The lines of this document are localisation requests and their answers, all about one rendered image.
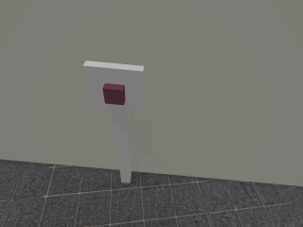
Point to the panel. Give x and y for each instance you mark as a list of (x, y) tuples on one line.
[(97, 73)]

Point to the button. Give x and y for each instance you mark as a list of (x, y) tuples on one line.
[(114, 93)]

